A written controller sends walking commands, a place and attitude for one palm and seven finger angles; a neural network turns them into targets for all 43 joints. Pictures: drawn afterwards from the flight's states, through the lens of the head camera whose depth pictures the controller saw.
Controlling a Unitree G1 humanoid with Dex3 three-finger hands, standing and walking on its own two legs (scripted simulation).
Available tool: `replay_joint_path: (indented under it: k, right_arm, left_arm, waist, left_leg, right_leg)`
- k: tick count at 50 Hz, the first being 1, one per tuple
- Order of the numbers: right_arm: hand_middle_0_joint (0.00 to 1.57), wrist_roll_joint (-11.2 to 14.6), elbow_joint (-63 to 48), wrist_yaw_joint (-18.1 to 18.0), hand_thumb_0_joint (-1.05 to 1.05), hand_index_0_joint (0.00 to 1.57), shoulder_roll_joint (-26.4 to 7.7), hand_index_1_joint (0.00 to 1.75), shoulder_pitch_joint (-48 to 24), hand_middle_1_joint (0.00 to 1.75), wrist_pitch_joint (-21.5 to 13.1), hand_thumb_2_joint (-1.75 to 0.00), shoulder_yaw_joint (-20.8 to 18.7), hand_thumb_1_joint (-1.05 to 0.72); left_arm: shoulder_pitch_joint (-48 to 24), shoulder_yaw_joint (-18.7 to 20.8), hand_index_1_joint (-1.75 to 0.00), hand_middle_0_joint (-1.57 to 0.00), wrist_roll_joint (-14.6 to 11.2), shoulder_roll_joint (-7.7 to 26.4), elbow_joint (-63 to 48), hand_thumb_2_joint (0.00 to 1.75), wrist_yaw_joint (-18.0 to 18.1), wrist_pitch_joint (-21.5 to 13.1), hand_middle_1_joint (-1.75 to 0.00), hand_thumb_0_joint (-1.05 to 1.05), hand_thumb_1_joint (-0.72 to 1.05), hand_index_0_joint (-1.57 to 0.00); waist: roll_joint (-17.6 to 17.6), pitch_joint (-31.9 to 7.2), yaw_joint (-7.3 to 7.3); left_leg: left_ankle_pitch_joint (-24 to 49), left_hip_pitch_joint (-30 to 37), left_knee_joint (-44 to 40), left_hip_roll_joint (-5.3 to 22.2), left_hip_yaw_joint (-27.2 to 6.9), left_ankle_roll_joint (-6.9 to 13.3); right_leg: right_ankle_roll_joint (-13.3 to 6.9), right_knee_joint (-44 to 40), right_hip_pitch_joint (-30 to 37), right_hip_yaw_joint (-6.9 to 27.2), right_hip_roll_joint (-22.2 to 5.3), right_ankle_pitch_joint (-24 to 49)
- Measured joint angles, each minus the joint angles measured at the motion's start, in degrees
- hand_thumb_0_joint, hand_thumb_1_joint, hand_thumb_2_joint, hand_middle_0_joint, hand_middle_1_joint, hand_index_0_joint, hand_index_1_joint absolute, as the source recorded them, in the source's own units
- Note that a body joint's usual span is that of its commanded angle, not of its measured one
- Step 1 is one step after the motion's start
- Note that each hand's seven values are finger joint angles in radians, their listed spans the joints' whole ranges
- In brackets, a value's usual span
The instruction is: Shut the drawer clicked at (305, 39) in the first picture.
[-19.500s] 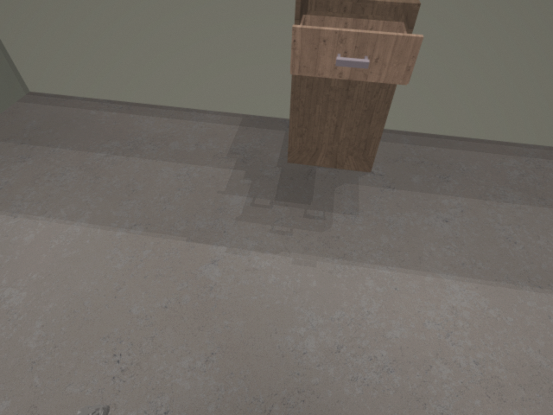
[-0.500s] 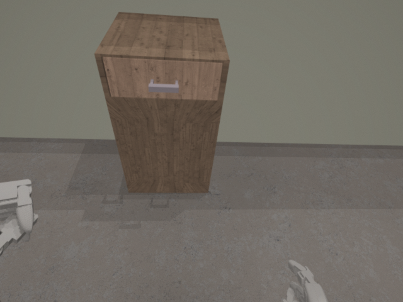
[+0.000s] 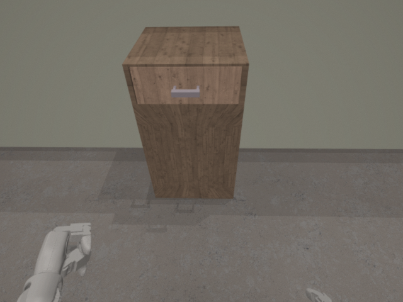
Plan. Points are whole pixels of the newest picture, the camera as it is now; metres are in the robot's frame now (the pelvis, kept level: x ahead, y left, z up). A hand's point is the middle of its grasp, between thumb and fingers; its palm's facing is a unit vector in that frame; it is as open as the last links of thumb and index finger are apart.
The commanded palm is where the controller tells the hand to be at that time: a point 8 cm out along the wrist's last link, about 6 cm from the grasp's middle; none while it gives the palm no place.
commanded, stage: let the arm hang, fingers relaxed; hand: left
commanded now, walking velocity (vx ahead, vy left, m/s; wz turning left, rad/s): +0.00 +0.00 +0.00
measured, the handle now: (186, 90) +0.87 +0.11 +0.00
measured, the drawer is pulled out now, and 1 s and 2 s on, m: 0.00 0.00 0.00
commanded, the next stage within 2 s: look to check the result in 0.98 s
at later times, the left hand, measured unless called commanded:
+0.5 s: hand out of the picture -0.09 +0.18 -0.15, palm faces +0.03 -0.97 -0.23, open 5.7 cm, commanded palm none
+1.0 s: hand out of the picture +0.03 +0.16 -0.16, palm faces +0.02 -0.98 -0.20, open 7.3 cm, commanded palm none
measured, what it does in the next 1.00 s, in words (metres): stands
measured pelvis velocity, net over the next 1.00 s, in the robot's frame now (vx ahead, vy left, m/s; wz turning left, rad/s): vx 0.02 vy -0.01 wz -0.02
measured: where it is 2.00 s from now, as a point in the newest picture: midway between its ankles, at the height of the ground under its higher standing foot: outside the picture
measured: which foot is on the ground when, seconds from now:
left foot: down 0.00-1.00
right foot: down 0.00-1.00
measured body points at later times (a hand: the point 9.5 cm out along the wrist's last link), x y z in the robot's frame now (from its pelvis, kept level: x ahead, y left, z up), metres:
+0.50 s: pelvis +0.01 +0.00 +0.02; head +0.03 -0.01 +0.47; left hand -0.08 +0.23 -0.13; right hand -0.01 -0.23 -0.15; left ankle +0.07 +0.10 -0.72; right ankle +0.00 -0.11 -0.72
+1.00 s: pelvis +0.02 -0.01 +0.02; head +0.03 -0.02 +0.47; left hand +0.03 +0.21 -0.14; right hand -0.01 -0.22 -0.15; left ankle +0.07 +0.10 -0.72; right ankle +0.00 -0.11 -0.72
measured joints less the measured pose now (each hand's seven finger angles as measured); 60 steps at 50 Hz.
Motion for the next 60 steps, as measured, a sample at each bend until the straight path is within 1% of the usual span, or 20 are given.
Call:
replay_joint_path:
  k: [2, 3, 6, 7, 8, 10, 13, 16, 19, 23, 28, 34, 38, 45, 60]
  right_arm:
    - [0.20, -0.47, 1.56, 0.44, 0.01, 0.20, 0.58, 0.30, -0.19, 0.30, 2.15, -0.90, 0.23, -0.90]
    - [0.20, -0.69, 2.22, 0.53, 0.01, 0.20, 1.03, 0.30, -0.10, 0.30, 2.94, -0.90, 0.39, -0.90]
    - [0.20, -1.09, 4.46, 0.35, 0.01, 0.20, 2.42, 0.30, 0.79, 0.30, 4.11, -0.90, 1.03, -0.90]
    - [0.20, -1.10, 5.35, 0.19, 0.01, 0.20, 2.96, 0.30, 1.35, 0.30, 4.25, -0.90, 1.19, -0.90]
    - [0.20, -1.06, 6.36, 0.02, 0.01, 0.20, 3.53, 0.30, 2.02, 0.30, 4.35, -0.90, 1.34, -0.91]
    - [0.20, -0.99, 8.53, -0.33, 0.01, 0.20, 4.25, 0.30, 3.38, 0.30, 4.68, -0.90, 1.35, -0.91]
    - [0.20, -0.70, 11.67, -0.76, 0.01, 0.20, 4.35, 0.30, 4.99, 0.30, 5.22, -0.90, 0.86, -0.91]
    - [0.20, -0.31, 14.19, -0.99, 0.01, 0.20, 4.11, 0.30, 5.96, 0.30, 5.40, -0.90, 0.33, -0.91]
    - [0.20, 0.00, 16.02, -1.13, 0.01, 0.20, 3.92, 0.30, 6.17, 0.30, 5.28, -0.90, 0.03, -0.91]
    - [0.20, 0.22, 17.63, -1.30, 0.01, 0.20, 3.93, 0.30, 5.72, 0.30, 5.03, -0.90, -0.07, -0.91]
    - [0.20, 0.21, 18.61, -1.38, 0.01, 0.20, 4.57, 0.30, 4.64, 0.30, 4.73, -0.90, 0.04, -0.91]
    - [0.20, -0.12, 19.05, -1.58, 0.01, 0.20, 5.79, 0.30, 3.48, 0.30, 4.31, -0.90, 0.22, -0.91]
    - [0.20, -0.22, 19.39, -1.70, 0.01, 0.20, 5.94, 0.30, 3.58, 0.30, 4.11, -0.90, 0.14, -0.92]
    - [0.20, -0.24, 19.53, -1.68, 0.01, 0.20, 6.48, 0.30, 4.40, 0.30, 3.85, -0.90, 0.14, -0.92]
    - [0.20, -0.06, 20.07, -1.88, 0.01, 0.20, 6.46, 0.30, 4.55, 0.30, 3.89, -0.90, 0.01, -0.91]
  left_arm:
    - [-2.50, -2.72, -1.52, -1.32, 0.16, -2.45, 12.99, 0.90, -0.54, 3.59, -1.52, 0.00, 0.91, -1.32]
    - [-3.01, -3.85, -1.49, -1.29, 0.12, -3.64, 18.57, 0.90, -0.68, 4.86, -1.49, 0.00, 0.91, -1.29]
    - [-2.77, -6.99, -1.40, -1.20, -0.27, -7.05, 32.14, 0.90, -1.20, 6.72, -1.40, 0.01, 0.91, -1.20]
    - [-2.46, -7.02, -1.36, -1.17, 0.39, -7.55, 35.38, 0.90, 0.05, 6.50, -1.39, 0.01, 0.91, -1.16]
    - [-2.16, -6.56, -1.33, -1.14, 0.52, -7.04, 38.02, 0.90, 0.68, 6.22, -1.38, 0.01, 0.91, -1.13]
    - [-1.07, -6.11, -1.25, -1.07, -0.44, -5.86, 42.35, 0.90, 0.06, 5.61, -1.33, 0.01, 0.91, -1.06]
    - [1.33, -6.33, -1.13, -0.96, -0.87, -4.72, 47.47, 0.90, -0.75, 4.84, -1.20, 0.01, 0.91, -0.94]
    - [3.90, -6.87, -1.01, -0.84, -1.04, -4.53, 51.76, 0.90, -0.96, 4.29, -1.06, 0.01, 0.91, -0.83]
    - [5.64, -7.44, -0.88, -0.72, -1.19, -4.97, 55.15, 0.90, -0.88, 3.97, -0.91, 0.01, 0.91, -0.71]
    - [5.91, -8.11, -0.71, -0.57, -1.34, -6.23, 57.82, 0.90, -0.69, 3.72, -0.72, 0.01, 0.91, -0.56]
    - [3.73, -8.50, -0.50, -0.38, -1.41, -8.09, 58.38, 0.90, -0.49, 3.24, -0.51, 0.00, 0.91, -0.38]
    - [-0.51, -8.57, -0.36, -0.26, -1.41, -9.88, 56.94, 0.90, -0.25, 2.51, -0.37, 0.00, 0.91, -0.25]
    - [-2.95, -8.52, -0.33, -0.23, -1.17, -10.59, 55.94, 0.90, 0.08, 2.25, -0.33, 0.00, 0.92, -0.22]
    - [-3.85, -7.93, -0.30, -0.21, -1.42, -9.26, 55.48, 0.90, 0.05, 2.18, -0.30, 0.01, 0.93, -0.20]
    - [-2.04, -7.93, -0.30, -0.20, -1.56, -10.20, 56.52, 0.90, -0.03, 2.45, -0.30, 0.00, 0.91, -0.20]
  waist:
    - [-0.76, 0.44, -0.77]
    - [-1.43, 0.89, -1.16]
    - [-3.48, 2.60, -1.82]
    - [-4.12, 3.19, -1.74]
    - [-4.74, 3.79, -1.40]
    - [-5.33, 4.72, -0.49]
    - [-4.90, 5.75, 0.70]
    - [-3.92, 6.30, 1.25]
    - [-3.08, 6.70, 1.29]
    - [-2.25, 6.80, 1.16]
    - [-1.89, 6.17, 0.92]
    - [-2.18, 5.03, 0.43]
    - [-2.38, 4.53, 0.08]
    - [-2.62, 4.66, -0.57]
    - [-2.49, 6.19, -0.23]
  left_leg:
    - [-0.79, -0.14, 1.39, -0.28, -0.33, 0.11]
    - [-1.02, 0.01, 1.68, -0.35, -0.34, 0.14]
    - [-0.58, 0.72, 0.47, -0.17, -0.23, 0.19]
    - [-0.06, 0.93, -0.50, -0.05, -0.34, 0.16]
    - [0.60, 1.17, -1.65, 0.07, -0.50, 0.05]
    - [2.02, 1.70, -4.13, 0.21, -0.76, -0.14]
    - [3.73, 2.66, -7.35, 0.16, -0.92, -0.20]
    - [4.62, 3.64, -9.33, 0.06, -0.83, -0.19]
    - [4.82, 4.58, -10.23, 0.03, -0.56, -0.16]
    - [4.76, 5.50, -10.74, 0.01, -0.20, -0.12]
    - [4.61, 6.25, -11.03, -0.05, 0.14, -0.14]
    - [4.39, 6.93, -11.27, -0.05, 0.34, -0.30]
    - [4.24, 7.39, -11.46, -0.04, 0.45, -0.41]
    - [3.85, 7.87, -11.55, 0.37, 0.54, -0.77]
    - [3.46, 8.37, -11.93, 0.71, 0.72, -1.06]
  right_leg:
    - [-0.06, 1.39, 0.03, -0.36, -0.27, -1.01]
    - [-0.06, 1.77, 0.15, -0.38, -0.34, -1.32]
    - [0.21, 0.51, 0.76, -0.22, -0.16, -0.57]
    - [0.15, -0.59, 1.02, -0.31, 0.01, 0.06]
    - [0.04, -1.86, 1.32, -0.44, 0.19, 0.80]
    - [-0.16, -4.53, 1.95, -0.67, 0.43, 2.27]
    - [-0.28, -7.80, 2.95, -0.81, 0.50, 3.98]
    - [-0.24, -9.77, 3.88, -0.72, 0.44, 4.86]
    - [-0.20, -10.60, 4.69, -0.44, 0.40, 5.10]
    - [-0.15, -10.90, 5.39, -0.08, 0.34, 5.05]
    - [-0.15, -10.68, 5.80, 0.26, 0.24, 4.72]
    - [-0.24, -10.42, 6.18, 0.47, 0.20, 4.31]
    - [-0.30, -10.40, 6.49, 0.60, 0.21, 4.07]
    - [-0.62, -10.86, 7.06, 0.74, 0.62, 3.95]
    - [-0.88, -11.56, 7.59, 0.98, 0.96, 3.85]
